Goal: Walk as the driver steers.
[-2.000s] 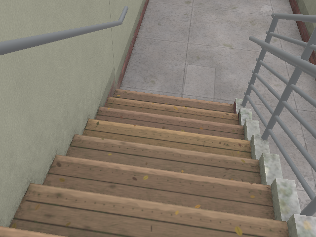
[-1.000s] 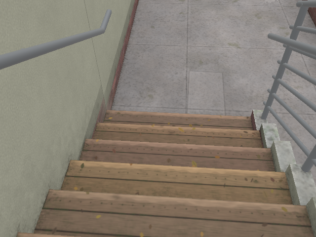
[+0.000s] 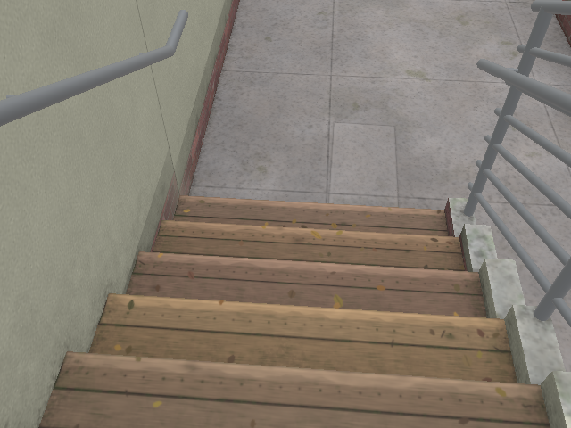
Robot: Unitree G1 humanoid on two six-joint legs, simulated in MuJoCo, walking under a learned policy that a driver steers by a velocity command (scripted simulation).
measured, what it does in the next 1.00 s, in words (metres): lifts its right foot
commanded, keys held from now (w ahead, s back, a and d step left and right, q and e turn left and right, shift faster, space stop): shift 0.62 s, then w+shift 0.38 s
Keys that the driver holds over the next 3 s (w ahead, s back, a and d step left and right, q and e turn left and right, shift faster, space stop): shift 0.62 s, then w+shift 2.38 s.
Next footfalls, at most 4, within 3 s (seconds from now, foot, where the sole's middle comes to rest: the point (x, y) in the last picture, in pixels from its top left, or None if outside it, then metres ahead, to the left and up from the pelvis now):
1.30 right None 0.36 -0.09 -0.94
1.72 left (273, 399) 0.69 0.07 -1.10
2.12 right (322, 335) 0.99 -0.09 -1.26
2.48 left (274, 279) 1.33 0.08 -1.42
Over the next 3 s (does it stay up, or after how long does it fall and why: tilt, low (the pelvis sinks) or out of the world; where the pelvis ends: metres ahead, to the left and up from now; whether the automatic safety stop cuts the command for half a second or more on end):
stays up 1.66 -0.01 -0.86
